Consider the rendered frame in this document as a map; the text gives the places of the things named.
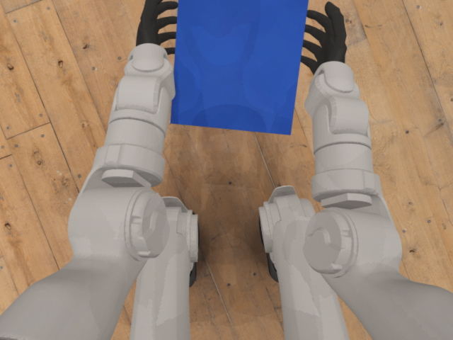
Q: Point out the right robot upper arm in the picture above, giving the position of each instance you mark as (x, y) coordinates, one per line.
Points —
(358, 254)

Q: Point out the left robot hand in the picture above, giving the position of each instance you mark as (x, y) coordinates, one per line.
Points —
(149, 25)

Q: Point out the robot left thigh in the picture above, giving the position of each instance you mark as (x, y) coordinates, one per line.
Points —
(161, 300)

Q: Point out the right robot hand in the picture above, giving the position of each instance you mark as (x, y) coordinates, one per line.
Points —
(333, 47)

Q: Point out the left robot upper arm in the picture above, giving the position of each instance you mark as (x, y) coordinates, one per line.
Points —
(112, 232)

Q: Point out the robot right forearm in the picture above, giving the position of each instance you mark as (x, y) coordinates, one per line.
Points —
(344, 176)

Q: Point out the carton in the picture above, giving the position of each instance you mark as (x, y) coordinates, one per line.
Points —
(237, 63)

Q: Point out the robot left forearm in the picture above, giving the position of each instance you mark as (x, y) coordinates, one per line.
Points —
(137, 126)

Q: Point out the right robot shin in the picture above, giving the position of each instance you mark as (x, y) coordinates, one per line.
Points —
(289, 190)

